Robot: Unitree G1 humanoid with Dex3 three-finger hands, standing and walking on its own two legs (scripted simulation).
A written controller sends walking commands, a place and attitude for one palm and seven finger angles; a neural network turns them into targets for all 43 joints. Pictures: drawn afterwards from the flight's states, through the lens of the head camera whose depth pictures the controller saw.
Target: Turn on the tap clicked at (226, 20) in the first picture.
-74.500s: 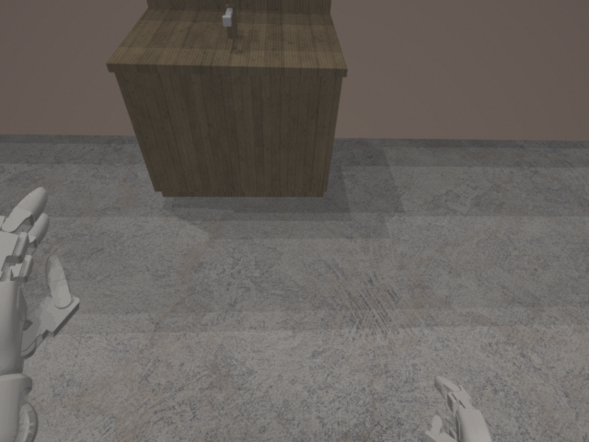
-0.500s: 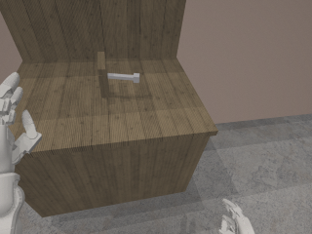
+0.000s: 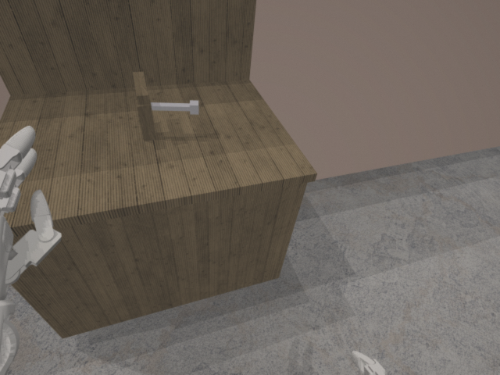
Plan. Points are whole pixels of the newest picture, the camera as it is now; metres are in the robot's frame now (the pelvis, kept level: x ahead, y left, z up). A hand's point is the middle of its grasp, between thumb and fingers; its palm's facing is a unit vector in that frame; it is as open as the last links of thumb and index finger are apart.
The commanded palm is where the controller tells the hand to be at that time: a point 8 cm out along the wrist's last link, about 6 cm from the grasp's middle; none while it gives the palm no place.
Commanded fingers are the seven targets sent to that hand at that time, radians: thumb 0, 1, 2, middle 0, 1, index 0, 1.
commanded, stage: come to a stop and stand still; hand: left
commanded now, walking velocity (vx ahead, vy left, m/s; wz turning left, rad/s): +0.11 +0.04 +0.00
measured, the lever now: (194, 107) +0.78 +0.18 +0.04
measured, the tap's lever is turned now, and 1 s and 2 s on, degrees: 77 77 77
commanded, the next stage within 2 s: look again from close up in 0.52 s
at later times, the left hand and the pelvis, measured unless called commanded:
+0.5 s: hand (31, 259) +0.18 +0.25 +0.20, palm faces +0.39 -0.78 -0.48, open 7.4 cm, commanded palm +0.13 +0.29 +0.18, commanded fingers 0.00 0.90 0.90 -0.20 -0.30 -0.20 -0.30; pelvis -0.03 +0.00 -0.01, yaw +0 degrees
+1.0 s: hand (18, 229) +0.22 +0.28 +0.20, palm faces +0.39 -0.80 -0.45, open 7.4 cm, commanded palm +0.17 +0.31 +0.18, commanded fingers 0.00 0.90 0.90 -0.20 -0.30 -0.20 -0.30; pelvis +0.01 +0.03 +0.01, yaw +0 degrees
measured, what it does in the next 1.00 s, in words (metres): steps on the spot: right foot, then left foot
